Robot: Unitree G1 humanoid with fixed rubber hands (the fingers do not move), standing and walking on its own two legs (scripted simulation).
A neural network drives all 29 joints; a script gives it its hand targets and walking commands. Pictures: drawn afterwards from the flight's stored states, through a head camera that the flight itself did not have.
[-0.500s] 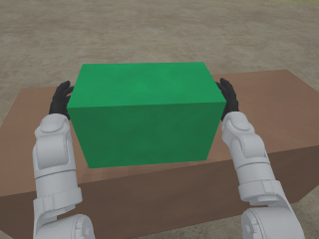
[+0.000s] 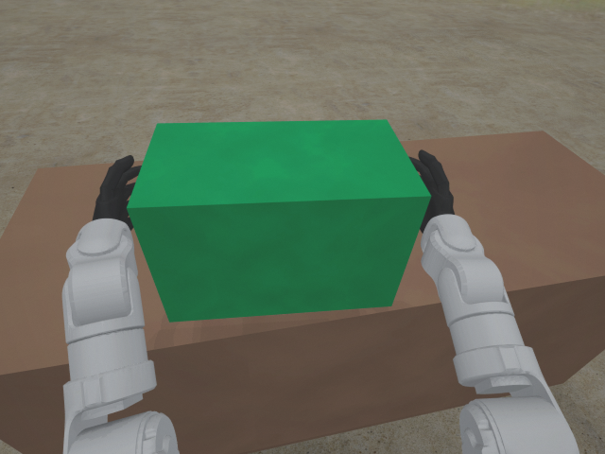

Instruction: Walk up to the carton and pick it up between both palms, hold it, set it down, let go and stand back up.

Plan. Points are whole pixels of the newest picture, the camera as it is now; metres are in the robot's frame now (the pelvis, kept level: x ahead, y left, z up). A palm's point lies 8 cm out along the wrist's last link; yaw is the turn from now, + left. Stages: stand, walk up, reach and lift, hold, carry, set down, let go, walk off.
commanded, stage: hold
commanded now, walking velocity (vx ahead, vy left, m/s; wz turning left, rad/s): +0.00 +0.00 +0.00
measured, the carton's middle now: (279, 219) +0.38 +0.00 +0.14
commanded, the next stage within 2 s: none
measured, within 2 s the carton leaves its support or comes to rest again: neither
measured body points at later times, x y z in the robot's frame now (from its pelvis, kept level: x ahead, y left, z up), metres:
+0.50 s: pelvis +0.00 +0.00 +0.00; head -0.03 +0.02 +0.45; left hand +0.37 +0.20 +0.17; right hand +0.36 -0.19 +0.17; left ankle +0.02 +0.13 -0.75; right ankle +0.01 -0.12 -0.75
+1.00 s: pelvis -0.01 +0.00 +0.00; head -0.05 +0.02 +0.45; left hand +0.36 +0.21 +0.19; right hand +0.36 -0.18 +0.19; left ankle +0.02 +0.13 -0.75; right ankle +0.01 -0.12 -0.75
